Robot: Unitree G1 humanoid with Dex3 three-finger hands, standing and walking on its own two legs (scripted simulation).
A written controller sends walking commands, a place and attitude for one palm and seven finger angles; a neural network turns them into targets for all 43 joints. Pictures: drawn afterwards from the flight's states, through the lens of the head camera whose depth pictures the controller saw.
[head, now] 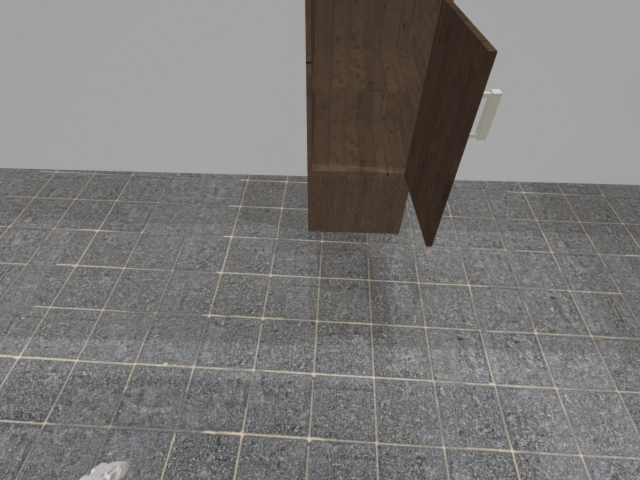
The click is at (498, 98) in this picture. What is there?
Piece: cupboard door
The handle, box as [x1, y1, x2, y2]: [469, 89, 502, 139]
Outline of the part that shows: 499,89 490,89 488,92 483,93 482,97 486,97 487,99 476,131 474,133 470,133 469,137 475,137 476,139 485,139 502,94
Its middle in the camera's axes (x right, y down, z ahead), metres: +0.38 -0.30 +0.94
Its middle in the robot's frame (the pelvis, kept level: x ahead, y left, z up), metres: +0.92 -0.34 +0.00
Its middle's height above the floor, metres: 0.77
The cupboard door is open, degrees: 94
